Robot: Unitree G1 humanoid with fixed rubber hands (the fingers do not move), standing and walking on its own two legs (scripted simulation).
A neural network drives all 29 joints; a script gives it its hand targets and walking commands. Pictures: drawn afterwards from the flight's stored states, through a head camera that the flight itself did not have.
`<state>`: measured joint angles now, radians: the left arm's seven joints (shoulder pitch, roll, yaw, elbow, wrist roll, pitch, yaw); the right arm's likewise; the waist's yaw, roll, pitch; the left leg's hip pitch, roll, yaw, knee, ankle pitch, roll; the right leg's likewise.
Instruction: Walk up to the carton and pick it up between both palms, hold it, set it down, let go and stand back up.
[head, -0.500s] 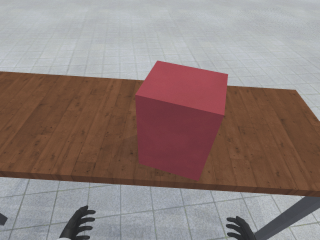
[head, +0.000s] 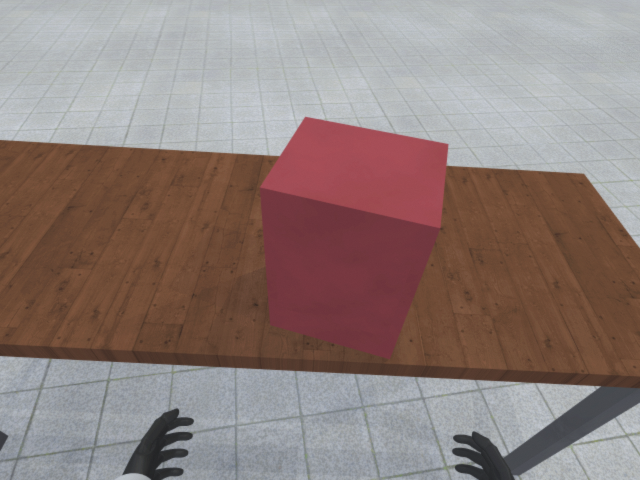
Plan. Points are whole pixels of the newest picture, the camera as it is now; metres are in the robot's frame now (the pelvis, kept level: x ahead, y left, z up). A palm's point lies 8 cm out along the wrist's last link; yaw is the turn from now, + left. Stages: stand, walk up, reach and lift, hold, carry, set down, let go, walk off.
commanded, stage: let go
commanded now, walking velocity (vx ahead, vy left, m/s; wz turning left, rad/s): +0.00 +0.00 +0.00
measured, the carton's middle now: (349, 244) +0.43 -0.02 +0.07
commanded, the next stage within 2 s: stand in 0.14 s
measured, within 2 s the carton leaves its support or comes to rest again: neither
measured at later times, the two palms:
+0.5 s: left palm out of the picture +0.07 +0.31 -0.11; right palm out of the picture +0.07 -0.28 -0.12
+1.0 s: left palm out of the picture +0.04 +0.30 -0.11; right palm out of the picture +0.07 -0.28 -0.12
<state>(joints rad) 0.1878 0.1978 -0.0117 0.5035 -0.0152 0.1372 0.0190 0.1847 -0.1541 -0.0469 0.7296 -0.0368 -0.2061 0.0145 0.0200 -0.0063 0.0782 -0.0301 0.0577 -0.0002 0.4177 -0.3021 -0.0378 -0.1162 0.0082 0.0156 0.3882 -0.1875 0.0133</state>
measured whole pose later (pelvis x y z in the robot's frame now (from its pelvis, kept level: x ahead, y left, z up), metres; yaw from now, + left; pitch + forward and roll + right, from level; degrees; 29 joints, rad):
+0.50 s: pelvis +0.00 +0.01 -0.01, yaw +1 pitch -2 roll +0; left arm 0.23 0.34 0.06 0.86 0.02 0.00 0.00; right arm 0.24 -0.35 -0.03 0.96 -0.03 -0.03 0.02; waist 0.01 0.00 0.01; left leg -0.13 0.01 -0.01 0.51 -0.34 -0.01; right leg -0.23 -0.04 0.01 0.53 -0.26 0.03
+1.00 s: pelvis -0.01 +0.00 +0.00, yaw +2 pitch -3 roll +0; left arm 0.19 0.33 0.02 1.01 0.01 -0.02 0.00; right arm 0.16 -0.34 0.00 1.08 -0.02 -0.02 0.01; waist 0.01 0.00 0.03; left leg -0.09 0.01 -0.03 0.41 -0.27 -0.02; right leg -0.18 -0.04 -0.01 0.43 -0.19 0.03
